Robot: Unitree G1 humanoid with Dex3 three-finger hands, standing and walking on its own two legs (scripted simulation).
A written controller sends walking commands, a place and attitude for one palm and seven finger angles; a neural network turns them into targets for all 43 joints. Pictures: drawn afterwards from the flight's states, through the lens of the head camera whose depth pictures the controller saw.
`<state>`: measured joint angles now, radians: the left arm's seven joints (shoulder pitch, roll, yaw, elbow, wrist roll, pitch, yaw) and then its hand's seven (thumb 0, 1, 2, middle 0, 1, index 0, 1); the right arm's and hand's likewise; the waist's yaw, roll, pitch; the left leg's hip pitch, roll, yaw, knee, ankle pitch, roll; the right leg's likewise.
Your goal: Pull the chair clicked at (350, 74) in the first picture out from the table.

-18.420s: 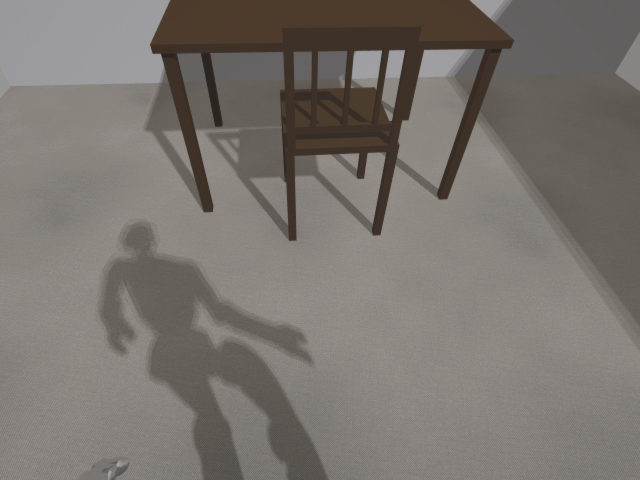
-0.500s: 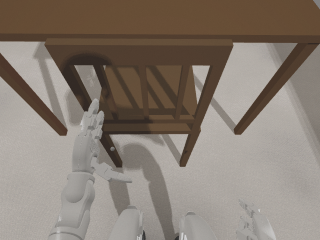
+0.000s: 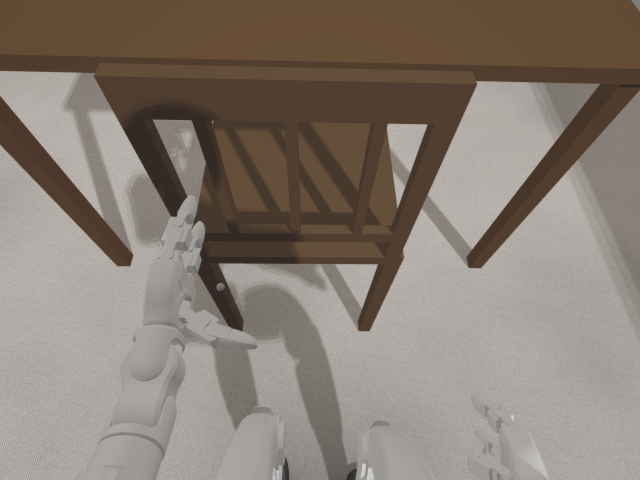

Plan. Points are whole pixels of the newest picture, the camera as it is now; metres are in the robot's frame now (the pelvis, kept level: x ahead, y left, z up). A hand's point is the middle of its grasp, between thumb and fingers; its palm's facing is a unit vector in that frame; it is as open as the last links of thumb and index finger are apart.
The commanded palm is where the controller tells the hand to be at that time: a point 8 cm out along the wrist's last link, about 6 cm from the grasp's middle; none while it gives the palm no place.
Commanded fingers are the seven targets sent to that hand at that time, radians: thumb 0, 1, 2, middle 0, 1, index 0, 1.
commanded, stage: push the fingers through the gap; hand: left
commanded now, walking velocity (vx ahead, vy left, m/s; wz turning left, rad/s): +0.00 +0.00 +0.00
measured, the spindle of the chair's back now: (294, 183) +0.50 +0.05 +0.02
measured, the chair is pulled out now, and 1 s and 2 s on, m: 0.00 0.00 0.00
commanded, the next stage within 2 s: hook a spindle and tug to test in 1.54 s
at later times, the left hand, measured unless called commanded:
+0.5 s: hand (226, 243) +0.39 +0.13 +0.03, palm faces +0.01 -1.00 -0.03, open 16.9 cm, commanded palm +0.37 +0.18 +0.02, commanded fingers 0.00 -0.50 0.30 -0.06 -0.08 -0.06 -0.08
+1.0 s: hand (232, 215) +0.44 +0.13 +0.02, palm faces +0.03 -1.00 -0.03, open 16.9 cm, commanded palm +0.42 +0.18 +0.02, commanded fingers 0.00 -0.50 0.30 -0.06 -0.08 -0.06 -0.08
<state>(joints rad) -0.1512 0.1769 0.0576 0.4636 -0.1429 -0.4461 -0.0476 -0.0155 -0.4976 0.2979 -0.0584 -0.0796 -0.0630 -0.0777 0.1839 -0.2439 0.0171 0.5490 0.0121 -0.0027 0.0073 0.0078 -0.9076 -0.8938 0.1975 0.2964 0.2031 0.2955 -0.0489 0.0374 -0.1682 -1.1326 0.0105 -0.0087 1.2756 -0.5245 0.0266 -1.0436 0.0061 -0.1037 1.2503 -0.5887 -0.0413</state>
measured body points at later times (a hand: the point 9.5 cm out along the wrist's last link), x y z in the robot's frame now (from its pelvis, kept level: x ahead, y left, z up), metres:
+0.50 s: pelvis +0.00 +0.01 +0.00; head +0.12 +0.01 +0.44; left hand +0.39 +0.18 +0.03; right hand +0.13 -0.25 -0.12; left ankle +0.04 +0.10 -0.62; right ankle +0.01 -0.10 -0.62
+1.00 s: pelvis +0.00 +0.00 +0.00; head +0.13 +0.01 +0.43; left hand +0.44 +0.18 +0.02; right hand +0.09 -0.26 -0.12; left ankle +0.04 +0.10 -0.62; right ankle +0.01 -0.10 -0.62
